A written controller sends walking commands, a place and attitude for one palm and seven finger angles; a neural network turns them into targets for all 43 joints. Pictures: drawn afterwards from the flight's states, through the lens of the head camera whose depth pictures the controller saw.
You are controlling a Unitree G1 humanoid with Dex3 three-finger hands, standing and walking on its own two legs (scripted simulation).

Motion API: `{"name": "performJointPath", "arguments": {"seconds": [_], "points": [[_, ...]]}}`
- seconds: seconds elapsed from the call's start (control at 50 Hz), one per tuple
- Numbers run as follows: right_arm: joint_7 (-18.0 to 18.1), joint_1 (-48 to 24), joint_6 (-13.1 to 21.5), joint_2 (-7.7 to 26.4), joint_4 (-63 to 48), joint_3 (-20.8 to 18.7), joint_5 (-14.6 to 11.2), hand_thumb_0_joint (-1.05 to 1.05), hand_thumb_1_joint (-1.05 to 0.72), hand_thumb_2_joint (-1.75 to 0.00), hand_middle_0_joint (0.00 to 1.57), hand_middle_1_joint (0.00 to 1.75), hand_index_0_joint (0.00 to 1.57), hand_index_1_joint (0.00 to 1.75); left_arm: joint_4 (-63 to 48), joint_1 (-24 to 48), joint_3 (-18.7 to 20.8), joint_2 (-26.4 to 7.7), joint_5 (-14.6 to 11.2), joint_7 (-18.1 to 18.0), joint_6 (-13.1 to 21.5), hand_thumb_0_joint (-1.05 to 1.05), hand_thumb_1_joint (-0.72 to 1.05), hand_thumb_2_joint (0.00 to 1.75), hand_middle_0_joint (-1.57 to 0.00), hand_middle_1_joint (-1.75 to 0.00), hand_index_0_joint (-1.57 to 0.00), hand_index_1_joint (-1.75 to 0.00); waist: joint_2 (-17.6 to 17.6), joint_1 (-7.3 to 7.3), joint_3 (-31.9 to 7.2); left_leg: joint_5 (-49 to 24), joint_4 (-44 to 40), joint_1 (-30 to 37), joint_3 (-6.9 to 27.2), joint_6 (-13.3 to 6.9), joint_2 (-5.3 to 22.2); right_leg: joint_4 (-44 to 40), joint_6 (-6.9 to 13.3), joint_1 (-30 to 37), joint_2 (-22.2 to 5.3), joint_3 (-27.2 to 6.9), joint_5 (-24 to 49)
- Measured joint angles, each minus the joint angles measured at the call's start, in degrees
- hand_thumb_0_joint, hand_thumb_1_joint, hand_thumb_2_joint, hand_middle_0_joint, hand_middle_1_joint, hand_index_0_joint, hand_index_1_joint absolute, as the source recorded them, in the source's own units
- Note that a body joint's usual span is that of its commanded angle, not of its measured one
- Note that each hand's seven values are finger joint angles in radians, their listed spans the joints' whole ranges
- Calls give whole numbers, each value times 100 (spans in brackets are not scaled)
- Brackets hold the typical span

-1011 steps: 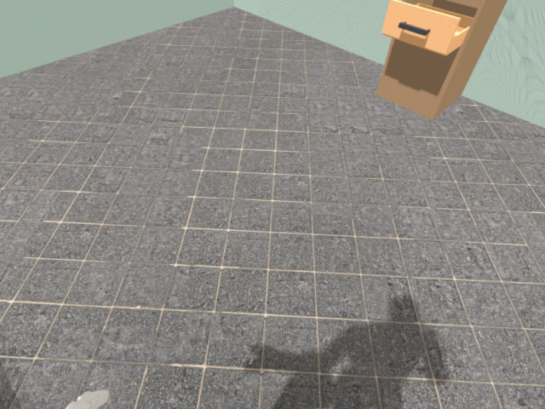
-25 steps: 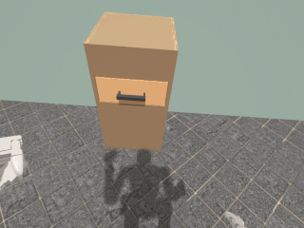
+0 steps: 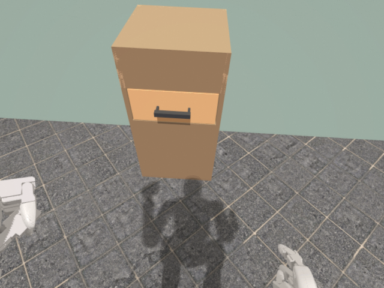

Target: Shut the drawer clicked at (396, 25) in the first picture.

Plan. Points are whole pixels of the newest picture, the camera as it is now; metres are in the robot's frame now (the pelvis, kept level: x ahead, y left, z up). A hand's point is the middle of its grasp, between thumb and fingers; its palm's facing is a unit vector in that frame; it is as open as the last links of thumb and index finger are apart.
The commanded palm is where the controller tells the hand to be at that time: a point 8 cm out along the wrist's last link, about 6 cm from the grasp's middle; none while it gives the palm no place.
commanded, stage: let the arm hang, fingers relaxed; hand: left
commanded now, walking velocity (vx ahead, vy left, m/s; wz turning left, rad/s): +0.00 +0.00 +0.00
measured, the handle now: (172, 111) +0.84 +0.12 -0.20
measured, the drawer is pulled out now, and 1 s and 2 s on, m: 0.00 0.00 0.00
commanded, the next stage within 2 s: look to check the result in 1.10 s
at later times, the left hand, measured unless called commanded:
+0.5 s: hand out of the picture -0.06 +0.19 -0.17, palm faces +0.06 -0.97 -0.22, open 4.5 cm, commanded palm none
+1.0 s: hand out of the picture +0.00 +0.13 -0.18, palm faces +0.08 -0.99 -0.14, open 7.3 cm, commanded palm none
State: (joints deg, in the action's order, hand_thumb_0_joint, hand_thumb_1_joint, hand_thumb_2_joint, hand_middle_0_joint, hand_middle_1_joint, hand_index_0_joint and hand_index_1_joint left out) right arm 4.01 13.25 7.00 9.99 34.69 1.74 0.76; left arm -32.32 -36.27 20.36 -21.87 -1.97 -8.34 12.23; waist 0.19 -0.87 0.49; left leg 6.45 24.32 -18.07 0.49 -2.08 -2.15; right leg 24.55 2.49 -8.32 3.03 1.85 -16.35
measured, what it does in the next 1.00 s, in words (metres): stands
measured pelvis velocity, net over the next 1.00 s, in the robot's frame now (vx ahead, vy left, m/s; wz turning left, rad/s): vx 0.02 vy -0.01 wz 0.02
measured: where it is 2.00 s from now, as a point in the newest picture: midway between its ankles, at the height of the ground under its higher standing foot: outside the picture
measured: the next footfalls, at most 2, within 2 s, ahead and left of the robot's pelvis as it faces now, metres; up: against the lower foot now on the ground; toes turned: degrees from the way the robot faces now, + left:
none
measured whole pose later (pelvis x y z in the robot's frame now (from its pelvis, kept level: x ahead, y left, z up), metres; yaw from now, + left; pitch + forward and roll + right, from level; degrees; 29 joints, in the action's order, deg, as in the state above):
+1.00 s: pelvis +0.02 -0.01 +0.00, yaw +1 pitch -2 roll +0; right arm 3.1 18.7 -0.1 5.3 66.0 0.3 1.0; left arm 64.8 -18.4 0.0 -4.3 0.3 -2.7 0.5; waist 0.3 -0.3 1.9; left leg 9.4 26.0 -14.3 2.1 -1.5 -2.7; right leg 24.6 3.6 -3.8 2.9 2.6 -18.8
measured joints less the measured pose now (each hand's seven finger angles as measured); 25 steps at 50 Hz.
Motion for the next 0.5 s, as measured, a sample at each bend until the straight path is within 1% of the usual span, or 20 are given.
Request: {"name": "performJointPath", "arguments": {"seconds": [0.02, 0.04, 0.06, 0.08, 0.12, 0.16, 0.22, 0.26, 0.28, 0.3, 0.32, 0.34, 0.38, 0.42, 0.5], "points": [[-110, -41, 105, 48, 114, -34, -16, 1, -90, -89, 20, 30, 20, 30, 263, 104, -120, -61, 104, 109, 107, 2, 89, 90, -140, -160, -140, -160, 85, 51, -38, 12, 199, -157, 37, 8, 24, -6, 20, -60, 29, 28, 18], [-231, -124, 125, 151, 292, -82, -33, 1, -90, -89, 20, 30, 20, 30, 795, 378, -355, -107, 199, 275, 64, 1, 89, 90, -140, -160, -140, -159, 208, 153, -66, 99, 441, -305, 75, 31, 47, 105, 32, -153, 58, 38, -16], [-319, -226, 47, 266, 486, -124, -37, 1, -90, -89, 20, 30, 20, 30, 1481, 706, -625, -95, 263, 425, -114, 1, 90, 90, -139, -159, -140, -159, 337, 229, -94, 220, 656, -410, 98, 40, 60, 276, 35, -242, 79, 42, -94], [-372, -323, -81, 371, 671, -154, -32, 1, -90, -89, 21, 30, 20, 30, 2253, 1036, -879, -26, 308, 539, -353, 1, 90, 90, -139, -159, -139, -158, 447, 258, -121, 356, 832, -479, 113, 24, 60, 472, 31, -320, 86, 58, -204], [-411, -464, -341, 481, 985, -195, -4, 1, -90, -89, 21, 30, 21, 30, 3856, 1618, -1250, 207, 367, 665, -847, 0, 90, 90, -136, -156, -136, -156, 512, 222, -129, 564, 1114, -553, 128, -33, 11, 852, 20, -423, 46, 93, -444], [-406, -491, -526, 486, 1180, -205, 34, 1, -90, -89, 21, 30, 21, 30, 5264, 1997, -1461, 473, 392, 701, -1242, 0, 90, 90, -131, -152, -132, -152, 391, 133, -64, 647, 1277, -542, 123, -55, -54, 1121, 13, -443, -20, 110, -628], [-356, -385, -686, 400, 1406, -183, 87, 1, -90, -89, 20, 30, 20, 30, 6828, 2183, -1722, 840, 375, 696, -1560, 1, 91, 90, -123, -143, -123, -143, 84, 10, 81, 687, 1267, -420, 124, -42, -107, 1188, -10, -348, -76, 118, -698], [-319, -273, -753, 331, 1599, -155, 98, 1, -90, -89, 20, 30, 20, 30, 7586, 2155, -1905, 1071, 344, 721, -1615, 1, 91, 90, -116, -136, -116, -136, -88, -13, 185, 625, 1111, -313, 144, -34, -98, 1004, -16, -231, -63, 127, -619], [-301, -211, -778, 286, 1713, -142, 96, 1, -90, -89, 20, 30, 20, 30, 7904, 2118, -1946, 1135, 419, 625, -1607, 1, 91, 90, -112, -134, -113, -133, -161, -4, 232, 576, 1006, -262, 159, -26, -83, 873, 6, -171, -45, 133, -563], [-283, -140, -798, 234, 1824, -130, 90, 1, -90, -89, 20, 30, 20, 30, 8171, 2073, -1897, 1133, 389, 558, -1588, 1, 91, 90, -108, -132, -109, -129, -225, 17, 277, 523, 899, -220, 180, -16, -66, 729, 37, -112, -23, 145, -491], [-263, -57, -814, 183, 1935, -123, 84, 1, -90, -89, 20, 30, 20, 30, 8377, 2033, -1794, 1094, 299, 526, -1545, 2, 91, 90, -105, -129, -105, -126, -273, 56, 317, 468, 795, -187, 208, -4, -53, 585, 56, -59, -4, 165, -417], [-244, 19, -829, 140, 2051, -119, 81, 1, -90, -89, 20, 30, 20, 30, 8560, 1986, -1772, 1031, 280, 552, -1508, 2, 91, 90, -101, -125, -102, -123, -297, 96, 353, 415, 696, -154, 233, 7, -42, 447, 65, -7, 12, 181, -346], [-210, 139, -860, 80, 2269, -122, 72, 1, -90, -89, 20, 30, 20, 30, 8886, 1863, -1804, 944, 269, 625, -1449, 1, 91, 90, -93, -117, -94, -115, -277, 159, 407, 328, 529, -95, 262, 18, -29, 210, 69, 84, 31, 197, -224], [-188, 225, -872, 37, 2454, -130, 49, 1, -90, -89, 20, 30, 20, 30, 9166, 1726, -1851, 918, 263, 667, -1408, 1, 91, 90, -86, -108, -86, -107, -211, 190, 448, 267, 398, -26, 266, 16, -29, 41, 63, 168, 31, 193, -140], [-161, 321, -852, -39, 2724, -137, 7, 1, -90, -89, 20, 30, 20, 30, 9607, 1501, -1937, 986, 246, 679, -1367, 1, 91, 90, -71, -90, -71, -89, -53, 192, 472, 193, 202, 128, 237, -6, -54, -136, 39, 306, 0, 160, -67]]}}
